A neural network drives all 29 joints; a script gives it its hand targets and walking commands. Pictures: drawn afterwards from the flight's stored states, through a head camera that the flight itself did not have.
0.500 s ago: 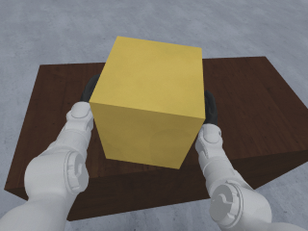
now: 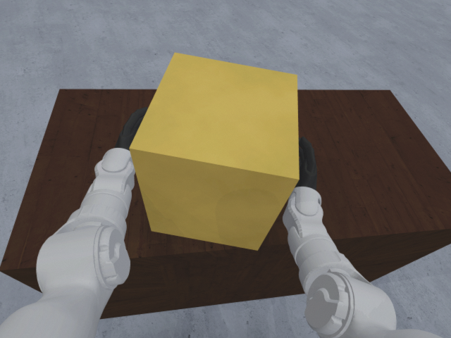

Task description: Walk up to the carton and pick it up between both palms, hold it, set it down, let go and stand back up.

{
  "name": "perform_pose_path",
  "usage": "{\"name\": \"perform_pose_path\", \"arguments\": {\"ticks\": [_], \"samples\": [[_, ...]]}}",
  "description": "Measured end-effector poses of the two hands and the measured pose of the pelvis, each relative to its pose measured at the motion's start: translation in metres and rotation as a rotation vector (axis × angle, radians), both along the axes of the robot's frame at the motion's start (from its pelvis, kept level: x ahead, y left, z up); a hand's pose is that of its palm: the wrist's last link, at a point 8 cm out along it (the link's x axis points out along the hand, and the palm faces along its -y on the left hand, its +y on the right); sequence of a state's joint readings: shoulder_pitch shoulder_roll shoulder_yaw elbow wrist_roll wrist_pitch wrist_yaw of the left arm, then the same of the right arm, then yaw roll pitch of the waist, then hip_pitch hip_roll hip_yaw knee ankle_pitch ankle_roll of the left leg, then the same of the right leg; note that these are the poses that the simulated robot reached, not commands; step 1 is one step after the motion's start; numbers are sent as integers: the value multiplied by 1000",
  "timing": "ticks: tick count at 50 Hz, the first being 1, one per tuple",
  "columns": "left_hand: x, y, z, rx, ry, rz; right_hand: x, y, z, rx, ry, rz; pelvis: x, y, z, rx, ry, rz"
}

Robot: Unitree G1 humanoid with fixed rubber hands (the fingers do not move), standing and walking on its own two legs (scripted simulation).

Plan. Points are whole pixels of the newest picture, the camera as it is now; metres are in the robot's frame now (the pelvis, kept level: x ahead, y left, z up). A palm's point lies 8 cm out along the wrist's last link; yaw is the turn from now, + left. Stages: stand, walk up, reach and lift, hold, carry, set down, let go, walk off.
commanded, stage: reach and lift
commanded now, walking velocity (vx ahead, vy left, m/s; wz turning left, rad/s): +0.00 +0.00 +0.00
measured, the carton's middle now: (219, 158) +0.45 -0.01 +0.02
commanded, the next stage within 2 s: none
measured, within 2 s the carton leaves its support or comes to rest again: leaves its support in 0.24 s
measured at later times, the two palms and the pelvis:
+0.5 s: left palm (134, 144) +0.43 +0.15 +0.08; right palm (313, 188) +0.34 -0.17 +0.05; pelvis -0.02 +0.00 +0.00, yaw -1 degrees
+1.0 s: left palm (132, 135) +0.43 +0.15 +0.11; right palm (322, 170) +0.35 -0.17 +0.09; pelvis -0.01 +0.00 +0.00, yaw -1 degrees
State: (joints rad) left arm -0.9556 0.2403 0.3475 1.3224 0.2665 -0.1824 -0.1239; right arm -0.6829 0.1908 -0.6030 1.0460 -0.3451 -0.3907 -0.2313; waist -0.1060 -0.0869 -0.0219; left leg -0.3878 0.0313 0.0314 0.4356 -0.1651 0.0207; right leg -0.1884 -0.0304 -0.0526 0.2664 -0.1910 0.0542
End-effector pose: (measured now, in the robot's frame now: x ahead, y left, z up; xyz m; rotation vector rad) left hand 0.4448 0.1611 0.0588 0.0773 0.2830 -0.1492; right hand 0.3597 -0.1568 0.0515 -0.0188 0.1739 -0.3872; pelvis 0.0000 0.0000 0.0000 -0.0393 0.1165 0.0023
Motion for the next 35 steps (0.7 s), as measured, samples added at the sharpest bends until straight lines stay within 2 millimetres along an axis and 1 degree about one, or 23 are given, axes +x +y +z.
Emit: {"name": "perform_pose_path", "arguments": {"ticks": [11,25,35], "samples": [[-2,-3,5,20,-35,-18,-6,-2,1,-9,-32,-11,0,1,1,-2,12,-11],[-12,-14,24,24,-89,-16,-18,-11,3,-2,-80,-18,-16,-2,2,1,21,-24],[-13,-17,26,39,-77,-15,-19,-13,1,17,-63,-19,-20,-5,1,4,49,-34]]}}
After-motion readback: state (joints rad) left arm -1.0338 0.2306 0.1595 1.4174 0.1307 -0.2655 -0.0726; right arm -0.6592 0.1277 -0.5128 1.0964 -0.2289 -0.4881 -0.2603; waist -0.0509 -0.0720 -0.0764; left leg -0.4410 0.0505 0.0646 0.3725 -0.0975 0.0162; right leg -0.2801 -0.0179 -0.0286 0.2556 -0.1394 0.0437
